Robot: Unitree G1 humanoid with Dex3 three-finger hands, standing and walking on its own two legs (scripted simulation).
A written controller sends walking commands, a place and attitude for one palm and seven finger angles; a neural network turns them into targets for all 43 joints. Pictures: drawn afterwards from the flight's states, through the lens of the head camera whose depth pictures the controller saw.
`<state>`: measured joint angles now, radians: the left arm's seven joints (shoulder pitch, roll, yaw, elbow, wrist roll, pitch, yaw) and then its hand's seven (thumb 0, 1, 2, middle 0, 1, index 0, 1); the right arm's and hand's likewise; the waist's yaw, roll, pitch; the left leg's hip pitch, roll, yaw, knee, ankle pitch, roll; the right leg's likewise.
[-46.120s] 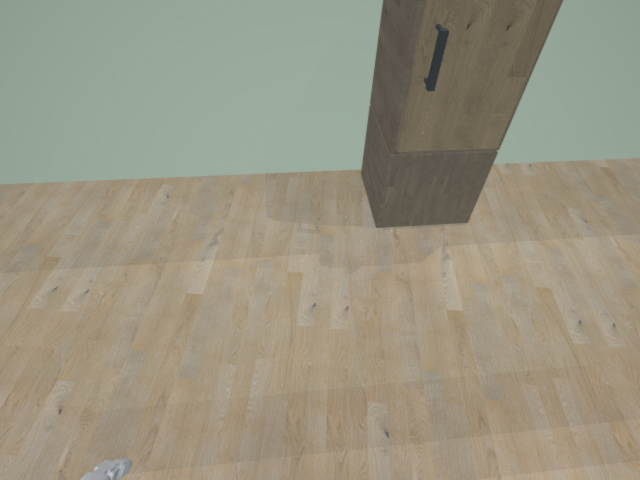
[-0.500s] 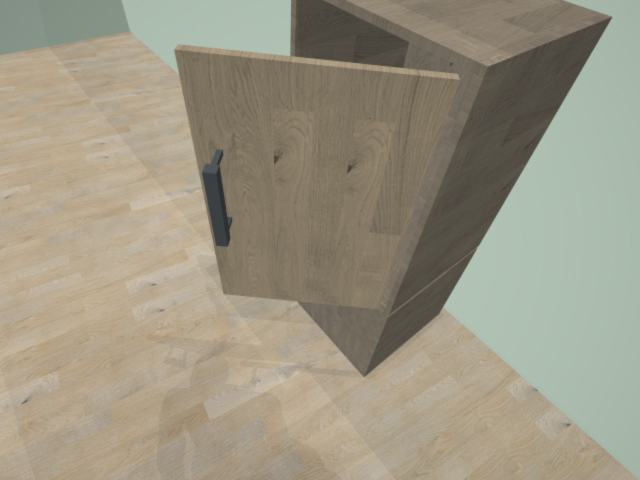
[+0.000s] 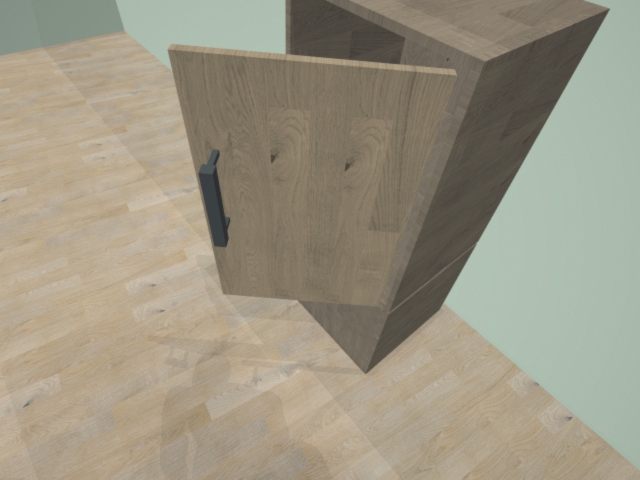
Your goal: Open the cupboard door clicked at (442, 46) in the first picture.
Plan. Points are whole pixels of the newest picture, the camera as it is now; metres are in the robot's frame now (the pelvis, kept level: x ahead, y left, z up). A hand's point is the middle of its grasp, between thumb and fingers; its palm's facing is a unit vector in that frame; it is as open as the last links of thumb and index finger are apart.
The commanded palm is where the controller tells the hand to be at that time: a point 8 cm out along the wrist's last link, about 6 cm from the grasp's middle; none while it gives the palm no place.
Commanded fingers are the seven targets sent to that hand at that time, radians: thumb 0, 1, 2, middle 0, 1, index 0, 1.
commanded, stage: look again from close up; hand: left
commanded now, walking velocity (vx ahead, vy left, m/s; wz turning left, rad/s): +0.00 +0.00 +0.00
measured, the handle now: (218, 200) +0.55 +0.21 +0.00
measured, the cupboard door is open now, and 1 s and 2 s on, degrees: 47 47 47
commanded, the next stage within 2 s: raise the hand with hooked fingers in 0.82 s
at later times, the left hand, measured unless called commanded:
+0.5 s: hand out of the picture -0.02 +0.13 -0.18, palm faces +0.02 -0.99 -0.13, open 7.3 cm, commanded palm none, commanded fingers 0.00 0.90 0.90 -0.20 -0.30 -0.20 -0.30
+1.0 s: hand out of the picture +0.03 +0.15 -0.16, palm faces +0.13 -0.97 -0.22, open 7.2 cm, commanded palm +0.11 +0.17 -0.07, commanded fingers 0.00 0.78 0.85 -0.21 -0.38 -0.21 -0.38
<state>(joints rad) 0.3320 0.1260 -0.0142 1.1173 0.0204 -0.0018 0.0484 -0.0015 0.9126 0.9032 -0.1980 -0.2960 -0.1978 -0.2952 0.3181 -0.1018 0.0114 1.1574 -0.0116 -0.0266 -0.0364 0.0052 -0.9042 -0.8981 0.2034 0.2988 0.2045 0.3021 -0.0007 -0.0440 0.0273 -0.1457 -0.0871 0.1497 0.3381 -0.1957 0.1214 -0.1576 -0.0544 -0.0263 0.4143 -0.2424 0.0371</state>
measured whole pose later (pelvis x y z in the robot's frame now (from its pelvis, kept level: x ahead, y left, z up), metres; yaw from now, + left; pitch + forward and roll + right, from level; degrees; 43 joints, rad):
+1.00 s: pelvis +0.01 -0.03 +0.00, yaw +1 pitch +0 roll +0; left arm 0.49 0.18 -0.01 0.64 -0.06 0.11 0.10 0.06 0.97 0.90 -0.21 -0.30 -0.21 -0.30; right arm 0.37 -0.14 0.03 1.02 0.01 -0.11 -0.05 0.02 -0.92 -0.90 0.21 0.30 0.21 0.30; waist 0.00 -0.04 0.02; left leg -0.19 -0.05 0.12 0.42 -0.24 0.07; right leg -0.18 -0.02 -0.05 0.47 -0.29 -0.02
